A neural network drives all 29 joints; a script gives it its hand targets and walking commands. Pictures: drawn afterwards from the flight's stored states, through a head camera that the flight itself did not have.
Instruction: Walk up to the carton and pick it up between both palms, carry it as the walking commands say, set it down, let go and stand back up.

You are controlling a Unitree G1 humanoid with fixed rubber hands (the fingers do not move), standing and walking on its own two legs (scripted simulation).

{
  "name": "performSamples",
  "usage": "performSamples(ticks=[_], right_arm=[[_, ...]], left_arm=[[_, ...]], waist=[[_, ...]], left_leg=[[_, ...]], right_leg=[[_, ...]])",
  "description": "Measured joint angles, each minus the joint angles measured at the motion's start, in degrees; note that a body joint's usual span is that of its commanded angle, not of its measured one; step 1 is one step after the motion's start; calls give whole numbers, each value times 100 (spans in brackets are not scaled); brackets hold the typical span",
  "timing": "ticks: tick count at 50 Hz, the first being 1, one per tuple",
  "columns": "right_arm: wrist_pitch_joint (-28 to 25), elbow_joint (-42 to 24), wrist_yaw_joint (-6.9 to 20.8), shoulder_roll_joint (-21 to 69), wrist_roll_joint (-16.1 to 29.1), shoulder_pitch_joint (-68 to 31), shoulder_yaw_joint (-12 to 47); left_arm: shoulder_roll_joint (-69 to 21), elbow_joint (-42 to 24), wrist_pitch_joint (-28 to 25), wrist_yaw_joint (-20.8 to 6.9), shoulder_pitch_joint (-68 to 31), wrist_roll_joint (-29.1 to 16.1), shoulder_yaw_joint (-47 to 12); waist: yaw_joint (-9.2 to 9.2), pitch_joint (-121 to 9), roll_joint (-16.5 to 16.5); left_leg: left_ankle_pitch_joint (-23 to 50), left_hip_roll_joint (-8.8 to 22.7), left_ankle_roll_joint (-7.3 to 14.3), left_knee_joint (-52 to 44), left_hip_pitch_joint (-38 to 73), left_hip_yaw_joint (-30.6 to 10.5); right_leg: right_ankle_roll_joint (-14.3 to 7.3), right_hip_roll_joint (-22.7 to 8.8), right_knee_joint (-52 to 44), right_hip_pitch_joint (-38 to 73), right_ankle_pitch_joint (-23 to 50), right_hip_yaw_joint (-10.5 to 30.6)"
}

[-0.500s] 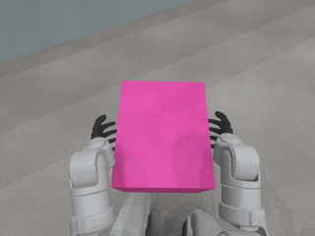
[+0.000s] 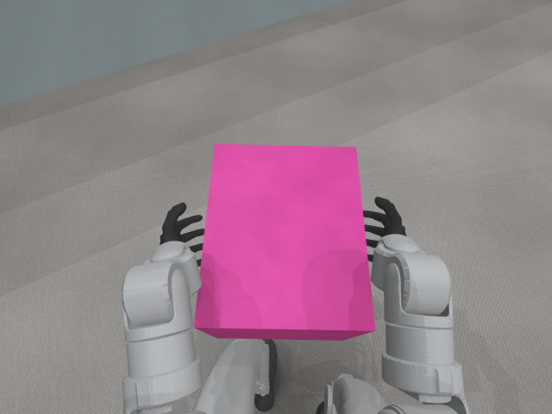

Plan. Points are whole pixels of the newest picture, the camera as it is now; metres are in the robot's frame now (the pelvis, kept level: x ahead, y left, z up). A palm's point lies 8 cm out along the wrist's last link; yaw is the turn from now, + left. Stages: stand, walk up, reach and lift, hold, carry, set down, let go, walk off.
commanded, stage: carry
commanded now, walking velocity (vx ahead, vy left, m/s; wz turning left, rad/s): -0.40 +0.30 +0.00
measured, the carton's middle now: (282, 248) +0.35 +0.02 -0.01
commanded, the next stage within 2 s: none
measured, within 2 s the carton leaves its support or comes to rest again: neither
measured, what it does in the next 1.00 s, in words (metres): walks backwards: left foot, then right foot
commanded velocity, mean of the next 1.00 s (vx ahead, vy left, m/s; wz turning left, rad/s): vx -0.40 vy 0.30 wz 0.00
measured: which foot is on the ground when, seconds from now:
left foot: up 0.00-0.16, down 0.18-0.48, up 0.50-0.70, down 0.72-1.00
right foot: down 0.00-0.22, up 0.24-0.44, down 0.46-0.74, up 0.76-0.96, down 0.98-1.00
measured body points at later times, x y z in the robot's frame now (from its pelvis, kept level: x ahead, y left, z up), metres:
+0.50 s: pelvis -0.31 +0.16 +0.00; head -0.27 +0.17 +0.45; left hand +0.00 +0.32 +0.07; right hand +0.02 +0.03 +0.06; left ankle -0.08 +0.24 -0.68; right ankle -0.26 +0.06 -0.70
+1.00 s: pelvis -0.60 +0.33 +0.00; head -0.55 +0.34 +0.45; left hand -0.29 +0.49 +0.06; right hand -0.28 +0.19 +0.07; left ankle -0.39 +0.40 -0.70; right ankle -0.59 +0.22 -0.70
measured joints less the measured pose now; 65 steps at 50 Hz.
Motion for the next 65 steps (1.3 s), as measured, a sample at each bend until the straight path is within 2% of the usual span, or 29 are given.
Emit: performSamples(ticks=[3,5,9,10,11,13,14,17,19,22,24,27,29,31,33,35,37,40,42,44,46,50,52,54,57,59,62,63,65], right_arm=[[115,184,-75,-47,121,114,35],[174,151,-185,-73,262,177,46],[211,-68,-381,-64,401,150,-20],[146,-75,-390,-50,401,119,-37],[66,7,-399,-34,378,84,-4],[50,262,-434,-9,332,16,78],[72,351,-444,-9,336,16,119],[156,369,-414,-39,381,106,99],[171,260,-352,-53,388,151,59],[142,72,-247,-32,317,81,35],[53,56,-93,-12,176,-81,-101],[10,157,42,-7,16,32,-129],[87,196,-40,-53,108,137,-61],[139,198,-152,-85,253,219,-10],[199,85,-296,-95,376,253,25],[246,-14,-451,-95,442,248,66],[195,-17,-542,-51,442,155,51],[121,146,-535,-15,377,35,173],[113,194,-490,-16,395,40,166],[106,173,-373,-26,385,76,95],[123,65,-297,-25,365,74,55],[87,-28,-140,5,168,-105,12],[-20,66,-4,39,45,-72,-83],[42,94,28,-33,43,101,-38],[159,127,-146,-90,230,240,33],[238,51,-306,-97,367,250,62],[279,-138,-463,-70,467,167,14],[181,-109,-460,-48,459,115,3],[68,37,-475,-11,407,20,79]], left_arm=[[31,124,170,62,105,-1,-48],[27,132,251,61,100,19,-59],[-46,202,192,-230,-107,291,6],[-11,243,130,-332,-182,374,-18],[47,298,67,-462,-203,476,-25],[126,390,31,-577,-84,536,10],[154,388,76,-536,-25,484,24],[86,368,221,-296,9,319,66],[18,252,253,-128,26,206,62],[9,-11,244,9,15,59,34],[-26,-30,85,62,-48,20,11],[-4,176,32,34,-5,75,-94],[17,246,101,49,63,55,-124],[21,250,197,57,80,64,-119],[-3,240,247,-37,11,134,-60],[-25,307,190,-266,-49,293,7],[59,404,75,-477,-145,414,-7],[208,308,53,-543,-53,389,-21],[177,211,142,-406,-22,312,17],[80,102,207,-218,1,240,28],[0,-66,226,-106,44,185,29],[-1,-197,114,-6,-2,24,52],[-2,-74,28,37,-4,22,-2],[1,89,102,79,8,23,-81],[24,199,199,-7,89,113,-140],[22,174,244,-111,82,191,-120],[-8,146,211,-296,-78,333,-56],[35,171,156,-375,-165,397,-54],[118,190,84,-530,-171,498,-7]], waist=[[-75,-65,-82],[-182,-173,-135],[-498,-524,-269],[-573,-525,-447],[-566,-458,-633],[-526,-442,-469],[-506,-430,-340],[-347,-330,-142],[-173,-316,-91],[75,-391,-203],[139,-297,-68],[-24,-216,-48],[-92,-225,-27],[-185,-272,-36],[-306,-344,-89],[-430,-534,-204],[-552,-516,-479],[-460,-330,-347],[-375,-243,-274],[-226,-212,-260],[-58,-228,-261],[164,-365,-182],[39,-236,-5],[-42,-198,-57],[-139,-245,-100],[-266,-322,-107],[-482,-510,-196],[-524,-431,-396],[-476,-322,-411]], left_leg=[[-215,-14,-199,2133,-276,-475],[-70,178,-250,2381,59,-654],[-456,598,-89,76,1578,-640],[-319,465,-260,-240,1631,-542],[-93,321,-272,-308,1601,-398],[266,436,-147,-289,1373,-318],[432,514,-84,-342,1272,-323],[1075,536,36,-831,1132,-307],[1494,508,112,-1181,1038,-195],[2053,398,243,-1635,835,163],[1416,394,179,-1444,596,256],[-242,78,-62,480,-34,-169],[-271,55,-147,1720,-198,-451],[-121,212,-204,2167,20,-593],[-78,441,-185,1658,583,-609],[-335,593,-77,424,1378,-544],[-544,402,-195,-216,1555,-374],[312,555,-4,-222,1199,-184],[700,571,85,-500,1089,-157],[1118,528,149,-880,1015,-77],[1515,476,266,-1235,926,76],[1947,422,420,-1570,565,458],[709,329,164,-924,304,304],[-167,140,-25,603,-88,-24],[-162,236,-180,2010,-102,-369],[-82,471,-183,1604,377,-462],[-230,678,-85,-84,1356,-492],[-64,506,-111,-163,1314,-376],[312,513,-99,-167,1125,-241]], right_leg=[[250,-228,-384,-101,518,121],[351,-349,-689,-212,920,142],[600,-615,-1034,-685,1581,249],[652,-784,-1021,-823,1629,373],[642,-855,-948,-931,1197,589],[570,-518,45,-1331,-520,752],[486,-289,825,-1523,-958,788],[363,103,2373,-1574,-981,648],[319,191,2101,-1123,-911,399],[149,246,282,44,-922,86],[-15,255,-86,94,-238,86],[80,-64,-50,-116,132,51],[223,-196,-253,-207,448,113],[386,-322,-543,-314,844,147],[483,-440,-821,-465,1230,189],[615,-589,-993,-743,1546,286],[650,-819,-914,-1025,1161,507],[536,-284,852,-1634,-982,822],[415,32,2128,-1818,-1153,795],[379,146,2535,-1645,-985,575],[355,182,2114,-1165,-915,312],[59,212,-177,66,-466,102],[63,112,-117,-37,-133,33],[179,-110,-175,-106,135,57],[421,-323,-489,-232,635,205],[565,-445,-715,-375,981,279],[727,-675,-776,-790,1346,418],[733,-822,-717,-901,1202,572],[651,-621,-29,-1249,-294,790]])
